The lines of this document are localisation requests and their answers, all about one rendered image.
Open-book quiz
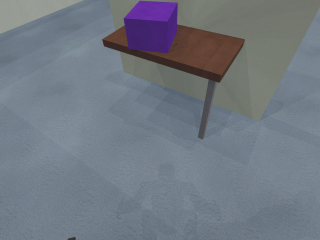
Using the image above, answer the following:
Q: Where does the table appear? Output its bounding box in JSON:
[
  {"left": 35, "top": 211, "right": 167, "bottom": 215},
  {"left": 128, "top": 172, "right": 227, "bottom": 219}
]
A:
[{"left": 102, "top": 24, "right": 245, "bottom": 140}]

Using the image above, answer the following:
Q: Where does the carton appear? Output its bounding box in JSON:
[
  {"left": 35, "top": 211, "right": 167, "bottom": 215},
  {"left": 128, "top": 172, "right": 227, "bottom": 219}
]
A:
[{"left": 123, "top": 0, "right": 178, "bottom": 53}]

